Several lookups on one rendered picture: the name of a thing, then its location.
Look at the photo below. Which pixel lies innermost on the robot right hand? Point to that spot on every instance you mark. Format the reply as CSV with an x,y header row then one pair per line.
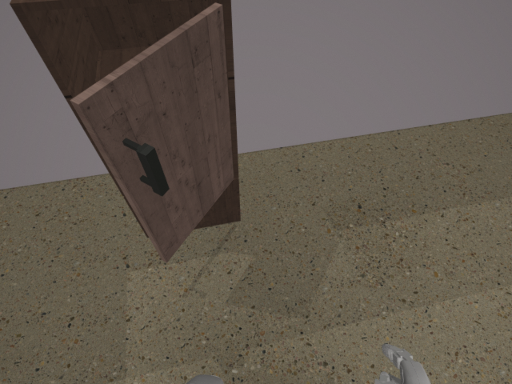
x,y
411,372

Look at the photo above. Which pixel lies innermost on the cupboard door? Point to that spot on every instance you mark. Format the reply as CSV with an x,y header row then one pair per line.
x,y
174,97

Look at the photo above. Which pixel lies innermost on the handle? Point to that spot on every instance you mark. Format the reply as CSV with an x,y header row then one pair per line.
x,y
151,165

